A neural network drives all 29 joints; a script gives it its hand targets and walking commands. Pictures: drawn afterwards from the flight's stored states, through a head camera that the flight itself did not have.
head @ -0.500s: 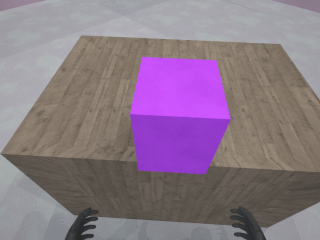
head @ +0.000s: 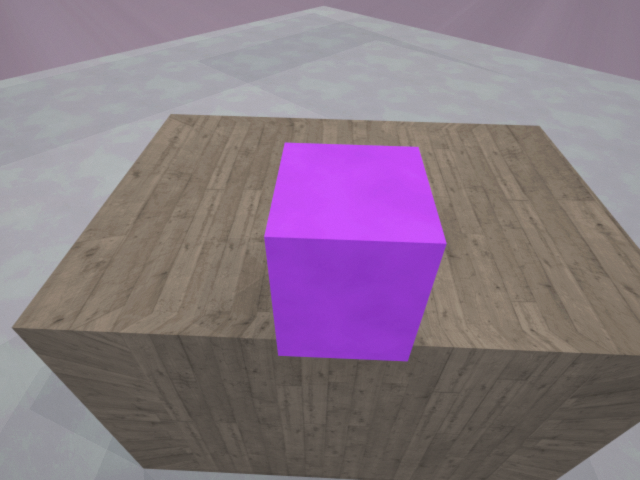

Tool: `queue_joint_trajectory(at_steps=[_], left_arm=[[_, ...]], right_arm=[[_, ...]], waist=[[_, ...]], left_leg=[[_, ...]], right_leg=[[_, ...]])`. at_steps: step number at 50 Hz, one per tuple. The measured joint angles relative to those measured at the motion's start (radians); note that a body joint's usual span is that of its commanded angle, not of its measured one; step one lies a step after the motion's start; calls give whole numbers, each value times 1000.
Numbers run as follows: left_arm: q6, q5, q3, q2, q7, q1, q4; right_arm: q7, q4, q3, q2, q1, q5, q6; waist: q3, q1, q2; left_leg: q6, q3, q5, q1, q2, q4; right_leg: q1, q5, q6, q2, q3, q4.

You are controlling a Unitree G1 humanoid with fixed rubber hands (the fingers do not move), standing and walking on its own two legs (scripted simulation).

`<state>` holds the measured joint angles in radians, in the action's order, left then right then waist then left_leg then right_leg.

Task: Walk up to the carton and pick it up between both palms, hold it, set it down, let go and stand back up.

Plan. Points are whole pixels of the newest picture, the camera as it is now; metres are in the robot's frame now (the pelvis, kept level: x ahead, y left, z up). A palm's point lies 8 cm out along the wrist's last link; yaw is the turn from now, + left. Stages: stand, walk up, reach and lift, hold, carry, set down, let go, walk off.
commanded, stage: stand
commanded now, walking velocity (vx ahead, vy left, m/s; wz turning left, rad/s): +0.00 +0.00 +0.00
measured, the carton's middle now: (346, 253) +0.44 -0.03 +0.07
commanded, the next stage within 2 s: none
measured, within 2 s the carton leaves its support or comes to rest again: neither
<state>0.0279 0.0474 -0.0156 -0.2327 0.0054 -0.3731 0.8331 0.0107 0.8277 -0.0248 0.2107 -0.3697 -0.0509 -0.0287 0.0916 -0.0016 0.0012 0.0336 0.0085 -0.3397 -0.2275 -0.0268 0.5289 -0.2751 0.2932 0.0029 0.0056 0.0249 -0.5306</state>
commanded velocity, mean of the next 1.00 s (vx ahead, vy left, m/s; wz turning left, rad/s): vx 0.00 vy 0.00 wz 0.00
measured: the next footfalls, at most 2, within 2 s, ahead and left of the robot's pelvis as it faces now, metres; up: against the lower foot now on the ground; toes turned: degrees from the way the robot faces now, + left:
none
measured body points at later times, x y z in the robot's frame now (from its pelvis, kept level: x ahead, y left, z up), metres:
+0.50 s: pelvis -0.03 +0.00 +0.01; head -0.06 +0.00 +0.46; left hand -0.08 +0.22 -0.15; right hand -0.06 -0.23 -0.15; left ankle -0.04 +0.10 -0.73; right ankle -0.01 -0.12 -0.73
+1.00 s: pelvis -0.04 +0.00 +0.01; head -0.06 -0.01 +0.46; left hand -0.11 +0.19 -0.15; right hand -0.09 -0.21 -0.16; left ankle -0.04 +0.10 -0.73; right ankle -0.01 -0.12 -0.73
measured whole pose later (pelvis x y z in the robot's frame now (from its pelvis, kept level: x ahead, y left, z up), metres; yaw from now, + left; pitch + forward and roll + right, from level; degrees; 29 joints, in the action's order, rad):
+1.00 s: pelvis -0.04 +0.00 +0.01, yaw +1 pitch +0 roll +0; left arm 0.01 0.03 0.01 -0.10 -0.03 -0.45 1.14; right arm -0.03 1.12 0.01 0.12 -0.44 -0.02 -0.01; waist 0.06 0.00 -0.01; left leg 0.03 -0.01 -0.24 -0.21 -0.04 0.45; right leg -0.25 0.20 0.00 0.02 0.04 -0.46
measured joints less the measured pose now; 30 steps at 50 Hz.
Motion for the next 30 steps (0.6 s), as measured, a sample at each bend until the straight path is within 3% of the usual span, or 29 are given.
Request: queue_joint_trajectory(at_steps=[30], left_arm=[[-12,-10,14,104,-22,-101,236]], right_arm=[[-32,239,20,-62,-79,26,19]], waist=[[-14,7,-1]], left_leg=[[4,-13,96,18,-15,-77]], right_leg=[[25,-88,-3,15,12,76]])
